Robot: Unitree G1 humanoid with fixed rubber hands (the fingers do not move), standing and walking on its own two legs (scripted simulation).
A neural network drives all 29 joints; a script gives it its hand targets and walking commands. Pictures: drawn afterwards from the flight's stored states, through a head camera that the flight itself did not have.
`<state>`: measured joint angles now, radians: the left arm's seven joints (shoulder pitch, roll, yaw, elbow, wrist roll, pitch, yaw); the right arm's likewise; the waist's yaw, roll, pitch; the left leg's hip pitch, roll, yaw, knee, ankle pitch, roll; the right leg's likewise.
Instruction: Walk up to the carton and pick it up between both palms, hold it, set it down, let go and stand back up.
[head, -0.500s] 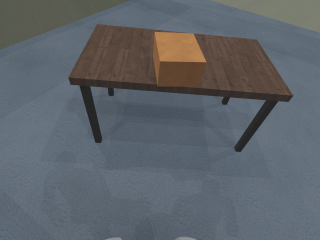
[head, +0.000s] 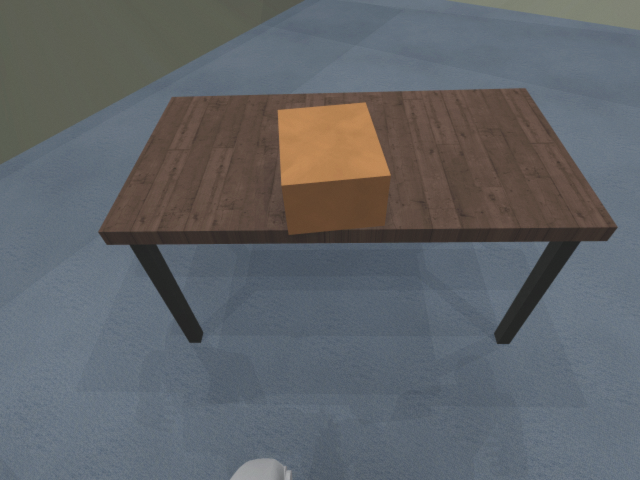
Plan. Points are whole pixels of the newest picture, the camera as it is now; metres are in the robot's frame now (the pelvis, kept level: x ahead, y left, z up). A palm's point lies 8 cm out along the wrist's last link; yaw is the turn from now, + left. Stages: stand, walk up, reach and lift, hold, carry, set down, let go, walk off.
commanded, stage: walk up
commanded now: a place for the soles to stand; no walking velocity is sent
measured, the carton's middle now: (328, 165) +0.79 +0.02 -0.09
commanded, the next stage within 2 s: none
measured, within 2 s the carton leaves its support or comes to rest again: neither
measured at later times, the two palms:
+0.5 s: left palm (202, 394) +0.27 +0.20 -0.12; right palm (573, 456) +0.19 -0.32 -0.12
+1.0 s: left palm (179, 410) +0.24 +0.23 -0.11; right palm (528, 363) +0.32 -0.30 -0.11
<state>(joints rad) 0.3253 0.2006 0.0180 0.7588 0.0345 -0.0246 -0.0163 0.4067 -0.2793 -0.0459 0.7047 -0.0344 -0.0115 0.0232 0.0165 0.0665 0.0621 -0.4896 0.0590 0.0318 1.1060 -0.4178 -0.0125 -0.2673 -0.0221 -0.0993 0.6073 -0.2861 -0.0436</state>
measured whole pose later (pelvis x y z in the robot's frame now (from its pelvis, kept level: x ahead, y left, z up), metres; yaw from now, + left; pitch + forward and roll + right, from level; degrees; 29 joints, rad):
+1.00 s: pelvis +0.19 -0.05 -0.01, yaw +8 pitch -1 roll +0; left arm 0.28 0.29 0.02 0.71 0.00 0.01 0.01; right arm 0.26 -0.27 -0.03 0.70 -0.01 0.03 0.02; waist 0.00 0.00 0.06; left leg -0.29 0.01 0.01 0.70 -0.38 0.00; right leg -0.36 -0.06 -0.04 0.67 -0.26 0.02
